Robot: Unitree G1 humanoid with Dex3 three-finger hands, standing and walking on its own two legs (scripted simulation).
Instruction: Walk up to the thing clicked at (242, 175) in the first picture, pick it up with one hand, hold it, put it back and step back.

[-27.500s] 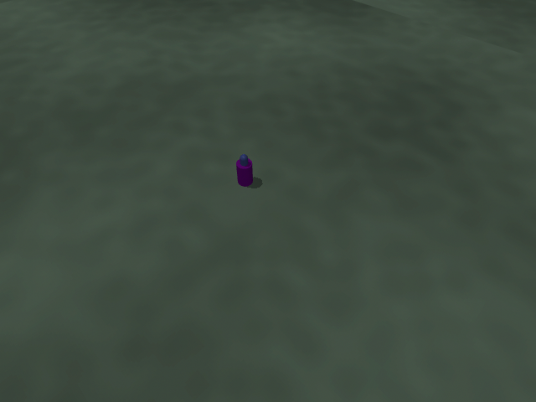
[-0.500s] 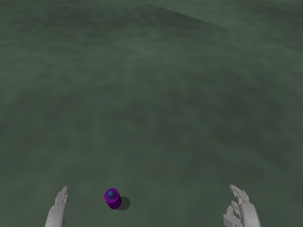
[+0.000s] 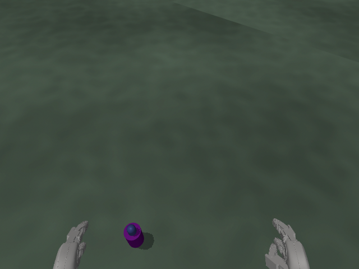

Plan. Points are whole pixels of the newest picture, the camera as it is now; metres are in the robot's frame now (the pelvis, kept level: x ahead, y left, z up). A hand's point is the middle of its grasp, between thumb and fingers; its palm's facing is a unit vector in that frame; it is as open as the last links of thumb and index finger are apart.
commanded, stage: stand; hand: left
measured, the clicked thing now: (133, 233) +0.40 +0.22 -0.63
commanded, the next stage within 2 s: none
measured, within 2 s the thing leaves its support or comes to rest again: neither
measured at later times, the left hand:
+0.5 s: hand out of the picture +0.06 +0.26 -0.11, palm faces -0.01 -0.94 -0.35, open 7.5 cm
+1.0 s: hand out of the picture +0.03 +0.26 -0.10, palm faces -0.02 -0.93 -0.36, open 7.4 cm
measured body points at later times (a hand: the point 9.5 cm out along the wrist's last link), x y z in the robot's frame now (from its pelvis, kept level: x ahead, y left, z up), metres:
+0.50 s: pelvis -0.01 +0.01 +0.04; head -0.01 +0.01 +0.49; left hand +0.06 +0.31 -0.08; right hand +0.06 -0.28 -0.09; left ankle +0.01 +0.13 -0.69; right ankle +0.01 -0.12 -0.69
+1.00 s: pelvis -0.02 +0.01 +0.06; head -0.02 +0.00 +0.50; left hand +0.03 +0.31 -0.08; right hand +0.04 -0.28 -0.09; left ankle +0.01 +0.13 -0.69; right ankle +0.01 -0.12 -0.69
